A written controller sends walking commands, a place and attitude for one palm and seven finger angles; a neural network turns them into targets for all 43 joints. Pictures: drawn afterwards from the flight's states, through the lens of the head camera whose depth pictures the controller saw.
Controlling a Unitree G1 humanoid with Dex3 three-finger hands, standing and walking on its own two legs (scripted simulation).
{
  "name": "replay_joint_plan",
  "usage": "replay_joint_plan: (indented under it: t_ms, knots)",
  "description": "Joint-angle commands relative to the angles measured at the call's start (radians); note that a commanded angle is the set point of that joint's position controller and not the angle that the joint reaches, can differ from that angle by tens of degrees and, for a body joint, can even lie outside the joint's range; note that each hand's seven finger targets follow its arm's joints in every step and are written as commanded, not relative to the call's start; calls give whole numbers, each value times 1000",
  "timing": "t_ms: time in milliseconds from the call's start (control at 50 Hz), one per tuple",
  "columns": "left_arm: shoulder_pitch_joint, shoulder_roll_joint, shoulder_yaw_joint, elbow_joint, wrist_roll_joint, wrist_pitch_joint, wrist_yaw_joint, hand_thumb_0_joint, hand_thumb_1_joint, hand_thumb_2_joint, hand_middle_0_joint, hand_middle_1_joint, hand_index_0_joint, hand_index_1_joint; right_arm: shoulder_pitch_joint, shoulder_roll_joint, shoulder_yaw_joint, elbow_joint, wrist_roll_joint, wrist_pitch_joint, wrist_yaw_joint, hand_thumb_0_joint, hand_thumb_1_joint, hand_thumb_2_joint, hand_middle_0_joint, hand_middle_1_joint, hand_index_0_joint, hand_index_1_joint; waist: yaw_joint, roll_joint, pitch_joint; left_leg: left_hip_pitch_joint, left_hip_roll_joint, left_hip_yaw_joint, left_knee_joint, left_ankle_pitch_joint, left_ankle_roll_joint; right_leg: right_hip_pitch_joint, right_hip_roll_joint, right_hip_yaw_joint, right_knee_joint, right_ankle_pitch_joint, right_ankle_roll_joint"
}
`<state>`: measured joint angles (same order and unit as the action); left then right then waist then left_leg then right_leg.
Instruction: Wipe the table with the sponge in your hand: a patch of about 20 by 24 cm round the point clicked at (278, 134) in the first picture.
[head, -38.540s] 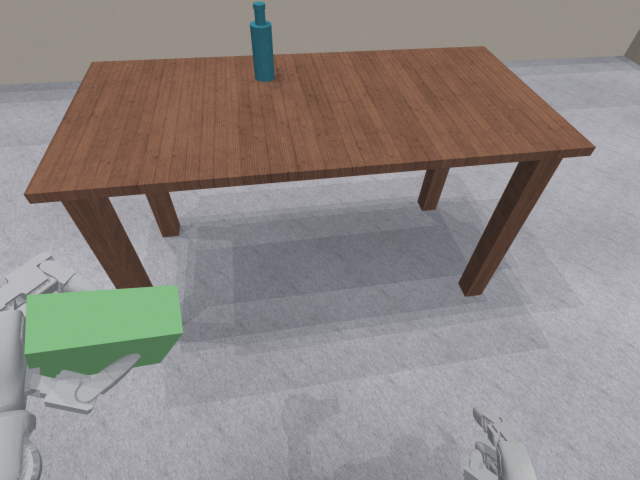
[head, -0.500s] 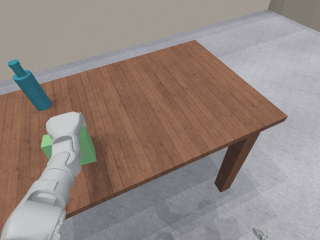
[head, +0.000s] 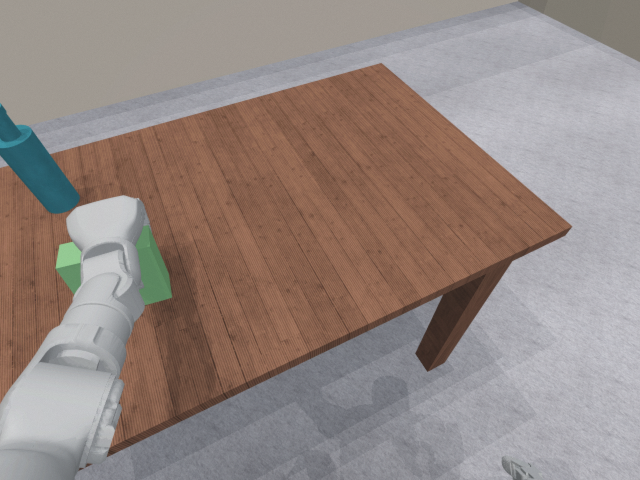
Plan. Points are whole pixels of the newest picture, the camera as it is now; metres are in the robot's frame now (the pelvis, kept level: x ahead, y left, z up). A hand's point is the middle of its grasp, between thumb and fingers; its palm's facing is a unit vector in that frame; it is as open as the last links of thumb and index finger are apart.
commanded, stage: wipe forward along the third lane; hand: left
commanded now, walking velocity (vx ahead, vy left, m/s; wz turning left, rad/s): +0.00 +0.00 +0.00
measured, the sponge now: (124, 281) +0.39 +0.30 -0.01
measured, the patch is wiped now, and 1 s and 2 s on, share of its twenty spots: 0.95 1.00 1.00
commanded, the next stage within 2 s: wipe back along the third lane in 0.12 s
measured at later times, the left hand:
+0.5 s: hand (118, 237) +0.44 +0.31 +0.03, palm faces -0.08 +0.00 -1.00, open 9.3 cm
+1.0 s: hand (118, 268) +0.38 +0.29 +0.04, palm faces +0.01 -0.04 -1.00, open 9.2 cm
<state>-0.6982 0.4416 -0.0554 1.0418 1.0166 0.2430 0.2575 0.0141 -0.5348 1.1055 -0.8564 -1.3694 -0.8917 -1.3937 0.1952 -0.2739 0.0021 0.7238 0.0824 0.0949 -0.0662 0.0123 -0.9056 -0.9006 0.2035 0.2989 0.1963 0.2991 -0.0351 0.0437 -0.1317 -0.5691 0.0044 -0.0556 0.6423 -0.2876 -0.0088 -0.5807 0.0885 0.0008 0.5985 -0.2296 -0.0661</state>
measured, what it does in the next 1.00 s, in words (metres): shifts its weight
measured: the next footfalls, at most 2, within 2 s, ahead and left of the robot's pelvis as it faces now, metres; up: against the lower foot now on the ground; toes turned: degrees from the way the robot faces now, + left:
none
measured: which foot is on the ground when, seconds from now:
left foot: down 0.00-1.00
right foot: down 0.00-1.00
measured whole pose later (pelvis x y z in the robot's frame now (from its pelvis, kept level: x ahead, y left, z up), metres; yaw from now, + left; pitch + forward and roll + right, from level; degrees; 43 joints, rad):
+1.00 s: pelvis +0.05 +0.05 +0.01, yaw +0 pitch +7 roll -1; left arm -0.33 0.26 -0.29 0.52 0.99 0.55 0.28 0.01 -0.42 1.07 -0.74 -1.49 -0.78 -1.51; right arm 0.02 -0.24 0.02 0.64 0.09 0.19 0.00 0.01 -0.91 -0.90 0.20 0.30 0.19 0.30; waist 0.07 0.04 -0.16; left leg -0.34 -0.05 -0.04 0.57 -0.34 0.05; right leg -0.34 0.04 0.03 0.51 -0.28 -0.01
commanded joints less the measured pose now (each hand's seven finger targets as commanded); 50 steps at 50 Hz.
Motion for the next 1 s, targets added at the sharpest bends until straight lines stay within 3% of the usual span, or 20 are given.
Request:
replay_joint_plan:
  t_ms: [0,80,120,180,220,280,320,420,440,500,540,660,720,780,840,860,920,940,960,980]
  knots:
    - [-336,248,-1,-36,49,40,44,0,100,1300,-1200,-1600,-1200,-1600,5,-131,-40,-94,-5,-32,-4,0,-900,-900,200,300,200,300,-39,-90,-198,-10,-31,41,-64,6,59,191,-70,75,-120,41,35]
    - [-381,284,25,-9,48,32,52,0,100,1300,-1200,-1600,-1200,-1600,32,-135,-42,-84,-9,-37,-7,0,-900,-900,200,300,200,300,-42,-93,-243,-10,-27,40,-54,19,60,188,-66,62,-107,53,35]
    - [-385,258,7,14,50,35,53,0,100,1300,-1200,-1600,-1200,-1600,41,-133,-42,-81,-10,-40,-4,0,-900,-900,200,300,200,300,-44,-93,-250,-8,-26,39,-55,24,58,180,-64,56,-101,62,35]
    - [-448,302,22,32,50,40,54,0,100,1300,-1200,-1600,-1200,-1600,54,-138,-40,-71,-10,-39,-4,0,-900,-900,200,300,200,300,-54,-60,-260,-6,-20,36,-53,19,58,156,-61,49,-95,38,34]
    - [-428,252,-6,51,44,43,50,0,100,1300,-1200,-1600,-1200,-1600,56,-130,-40,-74,-9,-45,1,0,-900,-900,200,300,200,300,-48,-42,-252,7,-19,34,-61,18,56,141,-56,37,-96,23,31]
    - [-343,175,-27,28,31,34,40,0,100,1300,-1200,-1600,-1200,-1600,62,-120,-47,-83,-14,-45,14,0,-900,-900,200,300,200,300,-21,-7,-314,67,-13,30,-55,96,52,157,-46,21,-77,93,21]
    - [-302,123,-49,12,24,30,36,0,100,1300,-1200,-1600,-1200,-1600,62,-117,-51,-87,-14,-43,20,0,-900,-900,200,300,200,300,-18,-49,-318,80,-10,27,-57,118,51,164,-40,18,-79,113,20]
    - [-215,63,-54,-26,-25,39,53,0,100,1300,-1200,-1600,-1200,-1600,27,-115,-54,-91,-7,-39,26,0,-900,-900,200,300,200,300,-5,-107,-262,90,-6,26,-80,119,52,180,-41,13,-98,114,21]
    - [-201,75,-24,-34,-37,41,58,0,100,1300,-1200,-1600,-1200,-1600,11,-115,-55,-88,-5,-41,27,0,-900,-900,200,300,200,300,10,-98,-266,96,-4,22,-86,137,51,191,-42,13,-96,126,16]
    - [-123,-12,-92,-77,-42,73,60,0,100,1300,-1200,-1600,-1200,-1600,-13,-108,-53,-103,-1,-32,38,0,-900,-900,200,300,200,300,20,-76,-233,133,-6,24,-97,160,48,192,-39,2,-103,138,10]
    - [-99,-18,-79,-109,-48,95,62,0,100,1300,-1200,-1600,-1200,-1600,-44,-107,-53,-105,1,-28,43,0,-900,-900,200,300,200,300,35,-57,-226,161,1,14,-107,197,43,191,-37,-1,-101,150,0]
    - [35,-129,-157,-248,-77,188,46,0,100,1300,-1200,-1600,-1200,-1600,-117,-98,-50,-143,3,2,57,0,-900,-900,200,300,200,300,53,-66,-226,242,2,7,-111,297,32,236,-37,-21,-96,223,-6]
    - [99,-127,-158,-315,-80,237,31,0,100,1300,-1200,-1600,-1200,-1600,-159,-100,-46,-161,4,20,58,0,-900,-900,200,300,200,300,64,-98,-224,261,0,5,-115,342,27,275,-42,-15,-97,286,-8]
    - [158,-185,-206,-413,-81,275,10,0,100,1300,-1200,-1600,-1200,-1600,-197,-94,-44,-183,5,35,64,0,-900,-900,200,300,200,300,71,-86,-223,305,4,-2,-107,432,21,292,-44,-23,-90,337,-10]
    - [240,-152,-183,-495,-74,296,-4,0,100,1300,-1200,-1600,-1200,-1600,-237,-100,-38,-201,7,48,67,0,-900,-900,200,300,200,300,83,-101,-224,324,2,-9,-106,493,14,331,-48,-9,-85,394,-13]
    - [258,-193,-229,-531,-79,303,-13,0,100,1300,-1200,-1600,-1200,-1600,-245,-92,-32,-213,7,51,68,0,-900,-900,200,300,200,300,77,-94,-210,331,0,-5,-105,499,19,338,-49,-16,-86,406,-10]
    - [263,-178,-228,-567,-72,320,-24,0,100,1300,-1200,-1600,-1200,-1600,-269,-92,-24,-217,8,58,66,0,-900,-900,200,300,200,300,75,-110,-170,325,-5,-3,-115,465,20,345,-50,-6,-93,412,-14]
    - [285,-135,-185,-589,-71,323,-22,0,100,1300,-1200,-1600,-1200,-1600,-278,-100,-25,-216,8,61,65,0,-900,-900,200,300,200,300,86,-99,-171,326,-4,-9,-119,467,15,349,-48,4,-92,407,-19]
    - [279,-188,-243,-616,-71,329,-29,0,100,1300,-1200,-1600,-1200,-1600,-287,-90,-18,-227,9,63,65,0,-900,-900,200,300,200,300,78,-81,-171,336,-5,-6,-121,467,17,352,-52,-9,-90,400,-16]
    - [261,-178,-239,-617,-67,332,-32,0,100,1300,-1200,-1600,-1200,-1600,-291,-89,-19,-223,10,64,64,0,-900,-900,200,300,200,300,76,-88,-161,339,-6,-6,-121,457,18,345,-50,-3,-93,397,-18]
